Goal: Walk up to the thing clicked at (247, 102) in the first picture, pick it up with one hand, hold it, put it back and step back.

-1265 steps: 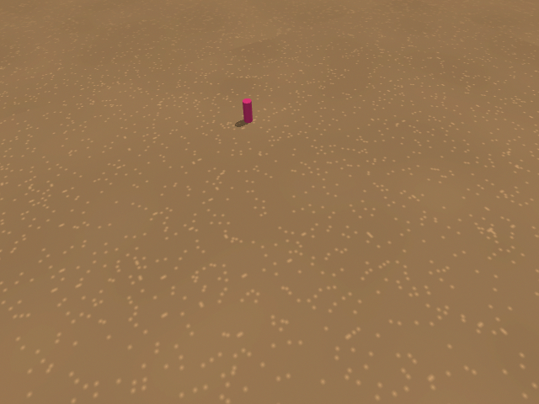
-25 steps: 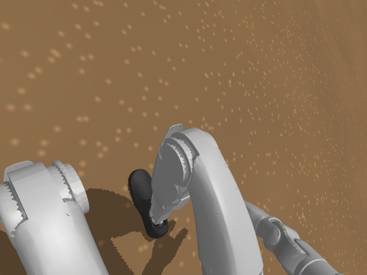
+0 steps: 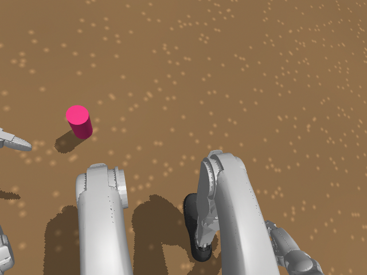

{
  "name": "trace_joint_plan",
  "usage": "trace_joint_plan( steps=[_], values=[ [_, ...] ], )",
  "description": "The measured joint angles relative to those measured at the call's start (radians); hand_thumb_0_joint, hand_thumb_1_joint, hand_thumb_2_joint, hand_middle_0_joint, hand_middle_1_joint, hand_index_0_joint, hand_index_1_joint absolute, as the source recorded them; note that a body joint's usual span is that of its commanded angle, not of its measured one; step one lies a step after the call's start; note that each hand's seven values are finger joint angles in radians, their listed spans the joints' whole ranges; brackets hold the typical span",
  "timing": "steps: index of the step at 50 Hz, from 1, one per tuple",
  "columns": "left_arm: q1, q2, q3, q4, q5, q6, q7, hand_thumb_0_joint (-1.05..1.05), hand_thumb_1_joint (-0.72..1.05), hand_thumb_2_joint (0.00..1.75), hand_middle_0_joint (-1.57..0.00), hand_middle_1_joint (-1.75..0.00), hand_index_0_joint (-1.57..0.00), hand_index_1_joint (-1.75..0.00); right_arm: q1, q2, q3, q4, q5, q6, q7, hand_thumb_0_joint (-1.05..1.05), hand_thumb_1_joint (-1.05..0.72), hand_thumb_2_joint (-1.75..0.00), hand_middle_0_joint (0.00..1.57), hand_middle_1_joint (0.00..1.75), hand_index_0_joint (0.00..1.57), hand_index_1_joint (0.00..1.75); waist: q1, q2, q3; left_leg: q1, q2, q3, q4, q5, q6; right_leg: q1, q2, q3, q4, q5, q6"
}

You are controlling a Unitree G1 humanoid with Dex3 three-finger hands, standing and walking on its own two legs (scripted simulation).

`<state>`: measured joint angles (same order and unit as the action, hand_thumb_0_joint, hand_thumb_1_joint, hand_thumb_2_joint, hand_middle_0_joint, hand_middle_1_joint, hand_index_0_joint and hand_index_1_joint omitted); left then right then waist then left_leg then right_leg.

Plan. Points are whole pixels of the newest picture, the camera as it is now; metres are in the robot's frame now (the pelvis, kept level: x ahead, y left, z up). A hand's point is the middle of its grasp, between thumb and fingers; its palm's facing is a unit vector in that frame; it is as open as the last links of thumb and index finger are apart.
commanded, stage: home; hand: left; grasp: from the side
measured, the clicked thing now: (80, 123) +0.47 +0.23 -0.28
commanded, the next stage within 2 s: none
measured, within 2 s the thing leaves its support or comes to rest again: neither
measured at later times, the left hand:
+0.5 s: hand out of the picture +0.30 +0.27 +0.11, palm faces +0.19 -0.90 -0.40, open 17.1 cm
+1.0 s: hand out of the picture +0.25 +0.20 +0.30, palm faces +0.25 -0.92 -0.31, open 17.5 cm
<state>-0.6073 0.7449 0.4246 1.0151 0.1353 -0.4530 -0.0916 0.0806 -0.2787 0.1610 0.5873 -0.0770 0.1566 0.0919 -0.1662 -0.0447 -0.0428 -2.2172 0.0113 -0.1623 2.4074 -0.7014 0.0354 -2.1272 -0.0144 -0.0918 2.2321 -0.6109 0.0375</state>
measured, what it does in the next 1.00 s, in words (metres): rises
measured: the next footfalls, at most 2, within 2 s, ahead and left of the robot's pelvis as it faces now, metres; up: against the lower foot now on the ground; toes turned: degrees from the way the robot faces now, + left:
none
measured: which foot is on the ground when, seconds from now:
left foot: down 0.00-1.00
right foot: down 0.00-1.00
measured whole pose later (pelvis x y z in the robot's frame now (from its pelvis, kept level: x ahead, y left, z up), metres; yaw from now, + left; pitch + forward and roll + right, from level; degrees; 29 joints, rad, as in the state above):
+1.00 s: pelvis +0.10 -0.01 +0.36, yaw +9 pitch +12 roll -3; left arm 0.43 0.23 -0.01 0.03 -0.02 0.25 0.18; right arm 0.29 -0.21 0.03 0.48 0.05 -0.04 -0.18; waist -0.04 0.04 -0.17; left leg -0.73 0.05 -0.03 1.06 -0.53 -0.01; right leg -0.72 -0.02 -0.05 0.99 -0.47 0.02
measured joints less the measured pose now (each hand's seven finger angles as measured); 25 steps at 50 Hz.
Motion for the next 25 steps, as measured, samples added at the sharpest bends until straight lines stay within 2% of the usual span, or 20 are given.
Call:
trace_joint_plan(
  steps=[5,11,16,25],
  values=[
    [0.133,-0.092,-0.06,-0.182,-0.023,0.143,0.026,-0.02,-0.53,0.07,-0.07,-0.06,-0.07,-0.06,0.035,0.014,-0.08,0.006,0.059,0.021,-0.016,0.0,-0.91,-0.9,0.2,0.31,0.2,0.3,0.055,0.044,-0.07,0.055,0.005,0.053,-0.106,0.005,0.002,0.027,-0.008,0.043,-0.069,-0.006,0.012],
    [0.315,-0.22,-0.135,-0.417,-0.046,0.292,0.067,-0.02,-0.51,0.08,-0.07,-0.06,-0.07,-0.06,0.031,0.028,-0.127,-0.025,0.109,0.022,-0.058,0.0,-0.9,-0.9,0.2,0.3,0.2,0.3,0.1,0.057,-0.102,0.199,0.017,0.082,-0.277,0.013,-0.011,0.143,-0.008,0.061,-0.212,0.003,0.016],
    [0.426,-0.287,-0.18,-0.524,-0.061,0.368,0.107,-0.01,-0.49,0.09,-0.08,-0.07,-0.08,-0.07,0.02,0.034,-0.141,-0.059,0.127,-0.005,-0.103,0.01,-0.9,-0.9,0.2,0.3,0.2,0.3,0.11,0.054,-0.117,0.359,0.021,0.092,-0.431,0.019,-0.03,0.287,-0.01,0.061,-0.344,0.003,0.001],
    [0.557,-0.368,-0.243,-0.595,-0.101,0.464,0.165,-0.01,-0.48,0.09,-0.07,-0.06,-0.07,-0.07,0.021,0.027,-0.164,-0.089,0.135,-0.072,-0.163,0.01,-0.9,-0.9,0.2,0.3,0.2,0.3,0.114,0.059,-0.136,0.666,0.026,0.101,-0.701,0.039,-0.052,0.583,-0.013,0.051,-0.587,0.006,-0.021]
  ],
)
